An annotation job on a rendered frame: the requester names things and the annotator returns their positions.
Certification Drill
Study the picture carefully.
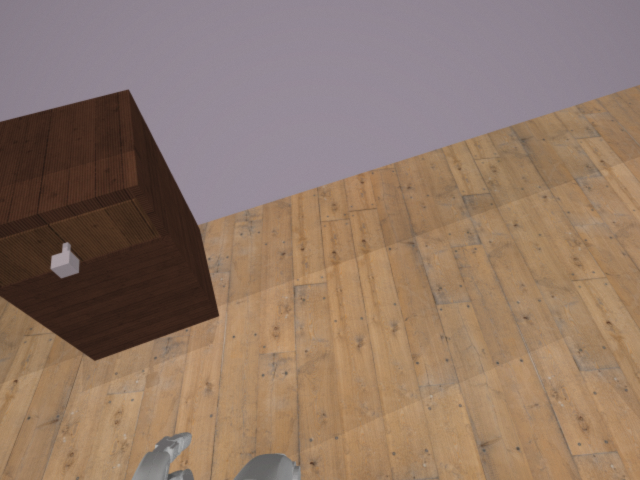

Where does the drawer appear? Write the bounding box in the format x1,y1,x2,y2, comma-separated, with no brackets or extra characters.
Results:
0,198,159,286

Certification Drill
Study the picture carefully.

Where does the robot left thigh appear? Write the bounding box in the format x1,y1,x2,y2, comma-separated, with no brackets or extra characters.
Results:
233,454,301,480

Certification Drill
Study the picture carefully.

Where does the left robot hand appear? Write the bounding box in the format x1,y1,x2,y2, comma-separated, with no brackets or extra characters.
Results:
132,432,194,480

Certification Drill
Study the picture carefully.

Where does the handle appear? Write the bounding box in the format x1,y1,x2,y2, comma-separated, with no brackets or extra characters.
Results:
51,242,79,278

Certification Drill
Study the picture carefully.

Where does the cabinet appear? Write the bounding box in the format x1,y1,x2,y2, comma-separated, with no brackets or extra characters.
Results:
0,89,219,361

